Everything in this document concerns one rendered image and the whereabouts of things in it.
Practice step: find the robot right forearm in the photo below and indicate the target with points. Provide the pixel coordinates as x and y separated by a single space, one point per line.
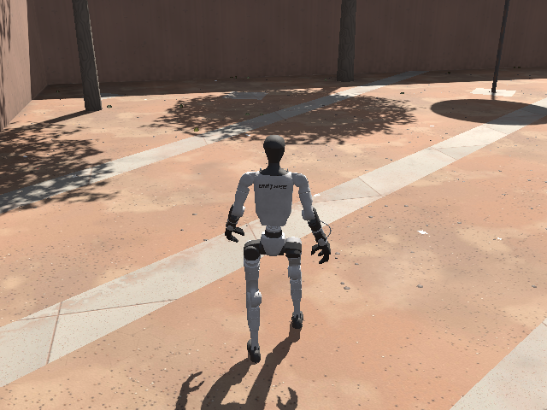
316 228

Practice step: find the right robot foot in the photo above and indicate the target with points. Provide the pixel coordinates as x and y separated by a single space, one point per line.
297 322

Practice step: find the robot left forearm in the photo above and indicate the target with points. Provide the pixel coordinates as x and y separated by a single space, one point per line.
232 220

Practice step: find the right robot upper arm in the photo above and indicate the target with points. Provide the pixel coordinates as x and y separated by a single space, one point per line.
300 180

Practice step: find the robot right hand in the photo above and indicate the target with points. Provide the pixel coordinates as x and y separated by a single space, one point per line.
326 251

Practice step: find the right robot shin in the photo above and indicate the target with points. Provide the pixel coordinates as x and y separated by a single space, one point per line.
296 292

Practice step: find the robot left hand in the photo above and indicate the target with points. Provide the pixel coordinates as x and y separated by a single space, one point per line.
229 235

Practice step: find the left robot upper arm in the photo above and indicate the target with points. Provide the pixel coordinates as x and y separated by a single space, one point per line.
242 192

